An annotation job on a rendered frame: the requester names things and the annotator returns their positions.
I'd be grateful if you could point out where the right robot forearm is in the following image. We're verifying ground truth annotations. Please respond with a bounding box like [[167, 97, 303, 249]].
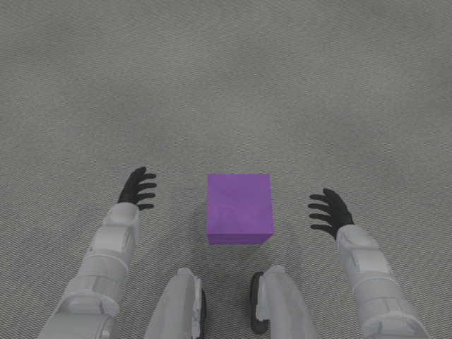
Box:
[[336, 225, 432, 339]]

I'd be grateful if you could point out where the carton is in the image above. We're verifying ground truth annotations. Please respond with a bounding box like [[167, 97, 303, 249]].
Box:
[[206, 174, 274, 244]]

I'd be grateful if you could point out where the robot left shin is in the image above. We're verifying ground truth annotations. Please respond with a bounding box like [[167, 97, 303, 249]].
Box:
[[177, 268, 201, 338]]

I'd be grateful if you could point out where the robot left upper arm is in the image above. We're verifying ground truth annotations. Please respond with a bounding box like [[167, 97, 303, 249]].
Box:
[[40, 312, 119, 339]]

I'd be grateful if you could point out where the left robot hand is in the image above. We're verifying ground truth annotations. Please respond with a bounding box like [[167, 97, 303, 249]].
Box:
[[117, 167, 157, 210]]

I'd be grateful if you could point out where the robot left thigh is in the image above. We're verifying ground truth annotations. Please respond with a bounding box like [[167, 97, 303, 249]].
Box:
[[143, 274, 202, 339]]

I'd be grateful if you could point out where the right robot hand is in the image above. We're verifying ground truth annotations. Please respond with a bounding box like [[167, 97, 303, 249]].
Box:
[[308, 188, 354, 241]]

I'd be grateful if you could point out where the left robot forearm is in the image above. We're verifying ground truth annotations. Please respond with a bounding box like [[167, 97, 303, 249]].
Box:
[[37, 202, 141, 339]]

